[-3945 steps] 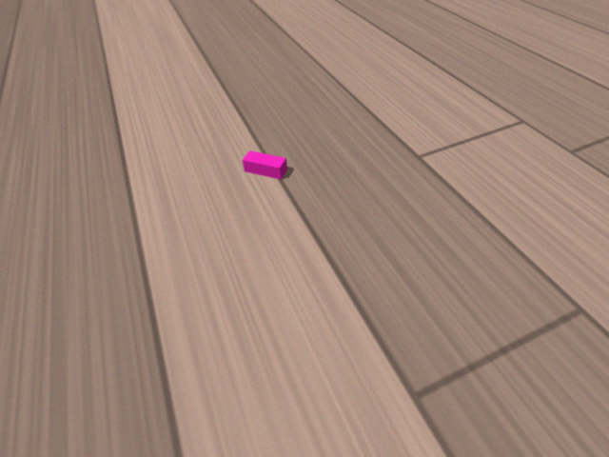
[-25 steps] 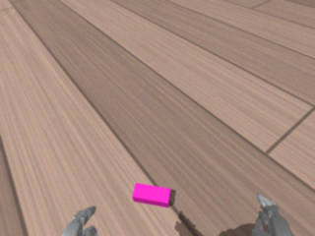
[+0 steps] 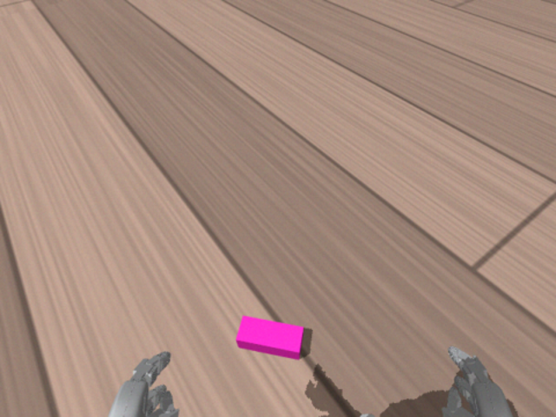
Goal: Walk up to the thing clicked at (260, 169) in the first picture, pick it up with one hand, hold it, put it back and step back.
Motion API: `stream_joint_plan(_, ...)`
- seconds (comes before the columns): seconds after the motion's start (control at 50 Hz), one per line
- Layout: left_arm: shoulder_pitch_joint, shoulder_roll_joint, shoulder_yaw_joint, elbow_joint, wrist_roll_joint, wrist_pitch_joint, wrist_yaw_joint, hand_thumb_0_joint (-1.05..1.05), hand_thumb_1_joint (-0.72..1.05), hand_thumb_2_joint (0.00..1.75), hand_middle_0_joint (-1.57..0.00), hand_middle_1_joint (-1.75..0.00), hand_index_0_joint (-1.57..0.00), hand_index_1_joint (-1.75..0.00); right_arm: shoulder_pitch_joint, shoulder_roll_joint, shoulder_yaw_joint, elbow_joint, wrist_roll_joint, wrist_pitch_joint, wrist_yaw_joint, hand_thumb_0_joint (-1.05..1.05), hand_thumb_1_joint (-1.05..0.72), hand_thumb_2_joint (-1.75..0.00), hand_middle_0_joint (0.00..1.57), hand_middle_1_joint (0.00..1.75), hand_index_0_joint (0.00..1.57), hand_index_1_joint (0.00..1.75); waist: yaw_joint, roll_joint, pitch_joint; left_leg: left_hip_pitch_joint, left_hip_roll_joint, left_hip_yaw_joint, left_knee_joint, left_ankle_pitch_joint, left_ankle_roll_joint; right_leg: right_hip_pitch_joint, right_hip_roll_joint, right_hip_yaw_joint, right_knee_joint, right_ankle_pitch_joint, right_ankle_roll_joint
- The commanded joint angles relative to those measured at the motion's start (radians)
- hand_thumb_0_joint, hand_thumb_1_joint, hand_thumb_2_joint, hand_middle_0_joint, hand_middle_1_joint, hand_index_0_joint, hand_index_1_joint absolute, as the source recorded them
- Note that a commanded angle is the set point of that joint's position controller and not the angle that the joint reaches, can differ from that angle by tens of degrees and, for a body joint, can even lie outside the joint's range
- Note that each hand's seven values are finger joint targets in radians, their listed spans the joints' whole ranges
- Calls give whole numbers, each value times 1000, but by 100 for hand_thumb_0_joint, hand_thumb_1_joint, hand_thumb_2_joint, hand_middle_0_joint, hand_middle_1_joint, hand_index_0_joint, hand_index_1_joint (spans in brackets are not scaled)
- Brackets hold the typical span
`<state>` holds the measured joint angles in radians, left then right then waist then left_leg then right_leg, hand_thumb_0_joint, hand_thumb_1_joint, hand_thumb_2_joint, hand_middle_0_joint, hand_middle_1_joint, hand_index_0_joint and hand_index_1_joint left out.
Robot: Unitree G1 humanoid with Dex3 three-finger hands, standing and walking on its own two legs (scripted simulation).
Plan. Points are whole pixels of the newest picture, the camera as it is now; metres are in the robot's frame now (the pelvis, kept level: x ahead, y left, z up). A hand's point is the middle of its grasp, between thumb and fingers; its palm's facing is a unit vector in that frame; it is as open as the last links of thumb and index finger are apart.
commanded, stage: stand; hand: left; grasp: from above
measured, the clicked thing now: (270, 337) +0.50 +0.09 -0.68
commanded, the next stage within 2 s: none
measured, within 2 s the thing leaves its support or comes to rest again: neither
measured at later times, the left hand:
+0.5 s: hand out of the picture +0.06 +0.23 -0.12, palm faces +0.06 -0.95 -0.32, open 7.4 cm
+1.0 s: hand out of the picture +0.03 +0.22 -0.10, palm faces +0.06 -0.94 -0.33, open 7.4 cm
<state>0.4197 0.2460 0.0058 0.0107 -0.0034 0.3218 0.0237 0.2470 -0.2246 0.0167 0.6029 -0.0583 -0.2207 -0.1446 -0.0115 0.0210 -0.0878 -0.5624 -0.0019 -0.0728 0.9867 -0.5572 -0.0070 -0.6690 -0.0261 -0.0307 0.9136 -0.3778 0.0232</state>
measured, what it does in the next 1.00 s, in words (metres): rises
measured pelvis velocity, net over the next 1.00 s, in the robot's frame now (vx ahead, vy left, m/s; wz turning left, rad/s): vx -0.01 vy -0.02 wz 0.01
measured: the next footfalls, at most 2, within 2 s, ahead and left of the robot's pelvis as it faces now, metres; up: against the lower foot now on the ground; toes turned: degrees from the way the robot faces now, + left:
none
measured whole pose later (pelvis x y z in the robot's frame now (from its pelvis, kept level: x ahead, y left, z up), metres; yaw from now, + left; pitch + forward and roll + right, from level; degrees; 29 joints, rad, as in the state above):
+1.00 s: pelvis -0.01 -0.02 +0.06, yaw +1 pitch -5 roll +0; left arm 0.16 0.29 0.04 1.14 0.03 0.01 0.02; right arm 0.22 -0.30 -0.05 1.08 -0.03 0.01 -0.02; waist 0.02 0.01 0.07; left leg -0.06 0.00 -0.07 0.41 -0.27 -0.03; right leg -0.18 -0.03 -0.04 0.41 -0.14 0.01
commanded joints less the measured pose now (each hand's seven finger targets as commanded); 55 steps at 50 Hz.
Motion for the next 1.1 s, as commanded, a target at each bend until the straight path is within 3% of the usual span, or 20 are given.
stream_joint_plan(0.0, -120, 176, 90, 254, 82, -248, 22, 0, 90, 90, -20, -30, -20, -30, -17, -267, -95, 36, -79, 111, 73, 0, -90, -90, 20, 30, 20, 30, 24, 10, -58, 85, 50, -68, -261, 503, 61, 306, -34, 67, -121, 229, -97)
stream_joint_plan(0.04, -160, 181, 88, 342, 67, -274, 15, 0, 90, 90, -20, -30, -20, -30, -47, -214, -89, 57, -19, 123, 100, 0, -90, -90, 20, 30, 20, 30, 38, 10, -60, 114, 27, -44, -305, 406, 65, 361, -53, 76, -149, 215, -88)
stream_joint_plan(0.08, -170, 186, 93, 423, 59, -284, 13, 0, 90, 90, -20, -30, -20, -30, -79, -225, -99, 69, -4, 133, 111, 0, -90, -90, 20, 30, 20, 30, 55, -68, -60, 119, 10, -21, -288, 347, 53, 382, -77, 107, -212, 203, -93)
stream_joint_plan(0.12, -198, 200, 95, 506, 60, -299, 14, 0, 90, 90, -20, -30, -20, -30, -67, -212, -107, 110, 1, 146, 118, 0, -90, -90, 20, 30, 20, 30, 42, -110, -41, 143, -5, -2, -284, 287, 51, 385, -104, 147, -282, 174, -94)
stream_joint_plan(0.16, -239, 203, 97, 566, 62, -313, 15, 0, 90, 90, -20, -30, -20, -30, -41, -208, -108, 148, -2, 159, 120, 0, -90, -90, 20, 30, 20, 30, 23, -90, -12, 188, -1, -4, -312, 292, 47, 366, -107, 146, -301, 190, -85)
stream_joint_plan(0.2, -249, 199, 100, 623, 57, -320, 17, 0, 90, 90, -20, -30, -20, -30, -42, -216, -116, 173, -3, 167, 121, 0, -90, -90, 20, 30, 20, 30, 27, -38, 13, 196, 13, -42, -360, 304, 56, 373, -88, 116, -298, 181, -74)
stream_joint_plan(0.26, -235, 185, 96, 712, 46, -329, 16, 0, 90, 90, -20, -30, -20, -30, -43, -222, -118, 210, 0, 172, 116, 0, -90, -90, 20, 30, 20, 30, 36, 14, 27, 227, 47, -82, -418, 416, 58, 420, -72, 80, -280, 301, -66)
stream_joint_plan(0.28, -239, 184, 95, 737, 45, -329, 16, 0, 90, 90, -20, -30, -20, -30, -42, -225, -118, 220, 3, 176, 113, 0, -90, -90, 20, 30, 20, 30, 34, 19, 43, 212, 52, -93, -445, 395, 56, 435, -68, 74, -293, 288, -63)
stream_joint_plan(0.32, -239, 184, 95, 787, 42, -331, 17, 0, 90, 90, -20, -30, -20, -30, -33, -231, -116, 247, 7, 179, 107, 0, -90, -90, 20, 30, 20, 30, 35, 21, 46, 241, 58, -95, -468, 447, 50, 469, -72, 72, -306, 326, -68)
stream_joint_plan(0.48, -242, 196, 85, 939, 34, -326, 21, 0, 90, 90, -20, -30, -20, -30, -39, -246, -110, 325, 23, 186, 95, 0, -90, -90, 20, 30, 20, 30, 38, 21, 95, 323, 71, -94, -586, 477, 33, 545, -76, 65, -424, 327, -58)
stream_joint_plan(0.52, -255, 206, 84, 964, 37, -328, 20, 0, 90, 90, -20, -30, -20, -30, -45, -241, -106, 340, 25, 192, 96, 0, -90, -90, 20, 30, 20, 30, 36, -1, 119, 316, 64, -82, -603, 412, 33, 550, -80, 73, -462, 277, -54)
stream_joint_plan(0.58, -259, 208, 79, 998, 38, -331, 20, 0, 90, 90, -20, -30, -20, -30, -47, -242, -104, 359, 28, 196, 98, 0, -90, -90, 20, 30, 20, 30, 34, -23, 124, 361, 63, -74, -613, 414, 30, 543, -85, 80, -504, 262, -53)
stream_joint_plan(0.7, -280, 221, 77, 1034, 38, -336, 17, 0, 90, 90, -20, -30, -20, -30, -48, -233, -102, 385, 27, 206, 109, 0, -90, -90, 20, 30, 20, 30, 30, -53, 165, 371, 59, -64, -641, 329, 29, 509, -94, 108, -586, 111, -47)
stream_joint_plan(0.8, -296, 231, 76, 1048, 33, -340, 13, 0, 90, 90, -20, -30, -20, -30, -39, -234, -100, 404, 26, 207, 116, 0, -90, -90, 20, 30, 20, 30, 28, -33, 175, 359, 63, -65, -664, 301, 29, 520, -91, 112, -607, 75, -43)
stream_joint_plan(1.0, -299, 241, 76, 1081, 26, -339, 5, 0, 90, 90, -20, -30, -20, -30, -58, -259, -95, 419, 31, 201, 118, 0, -90, -90, 20, 30, 20, 30, 41, -3, 153, 346, 78, -70, -699, 298, 32, 570, -91, 106, -594, 125, -46)
stream_joint_plan(1.08, -321, 248, 75, 1081, 23, -339, 2, 0, 90, 90, -20, -30, -20, -30, -43, -262, -90, 426, 31, 201, 118, 0, -90, -90, 20, 30, 20, 30, 33, 5, 151, 353, 82, -62, -700, 313, 31, 568, -97, 117, -600, 131, -50)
